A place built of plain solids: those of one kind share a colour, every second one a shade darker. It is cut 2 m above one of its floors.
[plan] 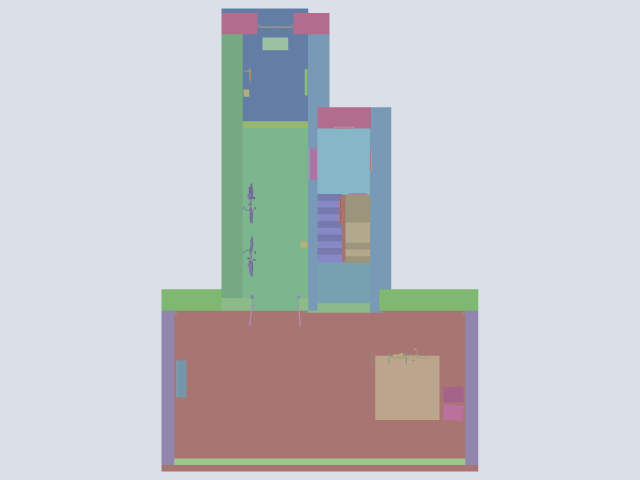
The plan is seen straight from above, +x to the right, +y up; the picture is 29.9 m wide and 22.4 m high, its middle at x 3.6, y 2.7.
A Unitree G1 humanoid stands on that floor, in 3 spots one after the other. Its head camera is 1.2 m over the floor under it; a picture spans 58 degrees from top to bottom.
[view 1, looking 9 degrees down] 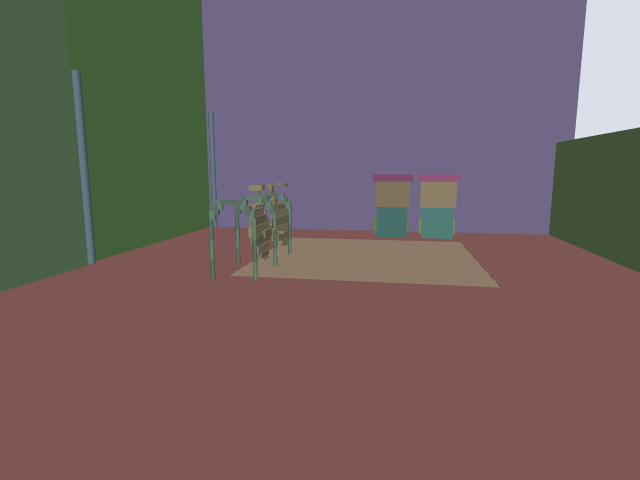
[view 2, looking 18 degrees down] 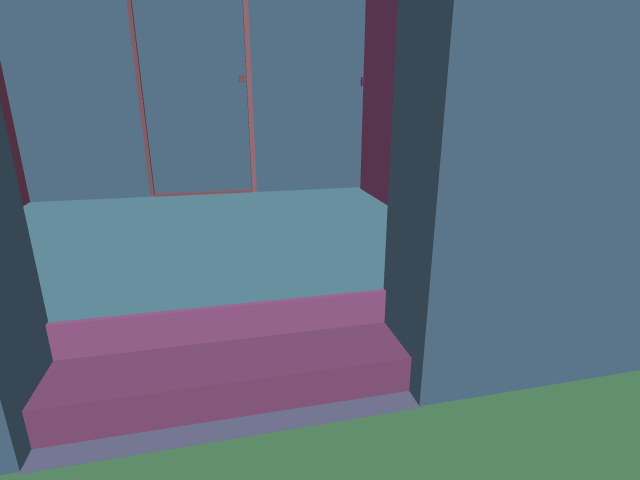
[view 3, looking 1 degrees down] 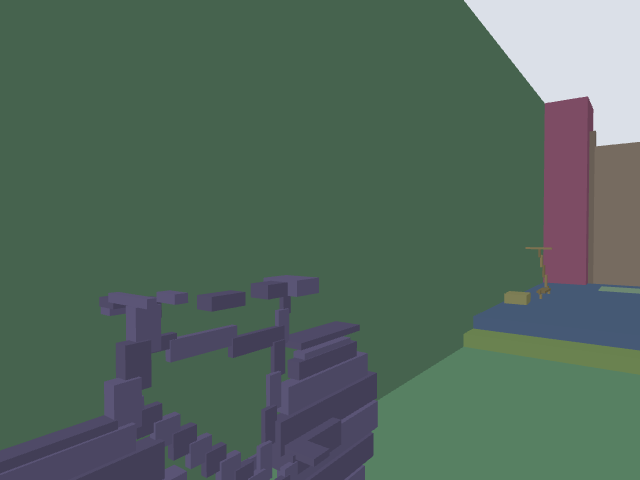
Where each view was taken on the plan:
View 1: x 1.52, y -4.60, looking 10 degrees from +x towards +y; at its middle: gravel_patch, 7.67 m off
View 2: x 1.69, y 6.24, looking -13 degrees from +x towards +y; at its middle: floor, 2.81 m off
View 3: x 1.52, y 3.40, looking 127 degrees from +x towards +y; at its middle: wall_west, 2.53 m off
